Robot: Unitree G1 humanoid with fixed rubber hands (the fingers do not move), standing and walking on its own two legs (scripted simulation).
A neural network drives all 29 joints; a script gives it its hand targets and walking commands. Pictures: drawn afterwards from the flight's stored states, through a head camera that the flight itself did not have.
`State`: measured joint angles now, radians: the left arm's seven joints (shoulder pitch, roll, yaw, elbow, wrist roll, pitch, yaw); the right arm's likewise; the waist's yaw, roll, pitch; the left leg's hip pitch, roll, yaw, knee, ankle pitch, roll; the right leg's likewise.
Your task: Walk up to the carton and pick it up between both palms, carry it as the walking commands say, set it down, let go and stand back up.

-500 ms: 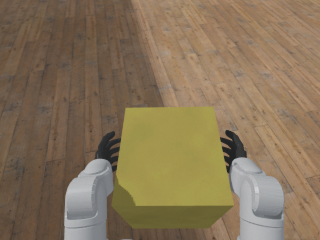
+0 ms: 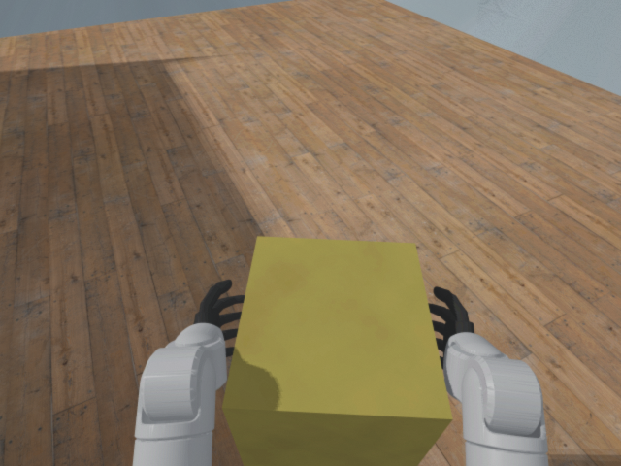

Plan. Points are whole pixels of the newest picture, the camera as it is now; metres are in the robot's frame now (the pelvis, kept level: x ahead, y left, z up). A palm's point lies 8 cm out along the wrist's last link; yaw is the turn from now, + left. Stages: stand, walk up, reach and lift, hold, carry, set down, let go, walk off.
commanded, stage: carry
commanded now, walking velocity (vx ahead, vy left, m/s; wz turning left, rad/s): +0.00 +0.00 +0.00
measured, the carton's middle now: (330, 365) +0.26 -0.02 +0.01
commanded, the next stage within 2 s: none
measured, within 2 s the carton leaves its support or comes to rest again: neither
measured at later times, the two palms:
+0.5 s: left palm (164, 369) +0.23 +0.16 +0.09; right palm (437, 357) +0.22 -0.13 +0.10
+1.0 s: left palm (175, 366) +0.23 +0.15 +0.09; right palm (444, 360) +0.22 -0.14 +0.09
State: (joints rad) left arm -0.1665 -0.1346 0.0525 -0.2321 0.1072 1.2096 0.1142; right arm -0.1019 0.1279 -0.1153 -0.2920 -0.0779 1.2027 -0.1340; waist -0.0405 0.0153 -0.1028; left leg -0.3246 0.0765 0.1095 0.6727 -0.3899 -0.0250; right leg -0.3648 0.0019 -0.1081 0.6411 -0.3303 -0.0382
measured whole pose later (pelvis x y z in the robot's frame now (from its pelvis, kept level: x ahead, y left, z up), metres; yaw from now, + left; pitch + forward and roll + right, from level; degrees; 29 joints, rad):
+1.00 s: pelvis -0.04 +0.01 +0.01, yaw -1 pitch +2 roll +0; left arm -0.19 -0.14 0.11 -0.19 0.09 1.17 0.11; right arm -0.17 0.13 -0.11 -0.21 -0.12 1.18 -0.12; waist 0.00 0.00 -0.11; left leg -0.32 0.05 0.15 0.56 -0.29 0.03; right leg -0.37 -0.02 -0.08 0.53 -0.20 -0.02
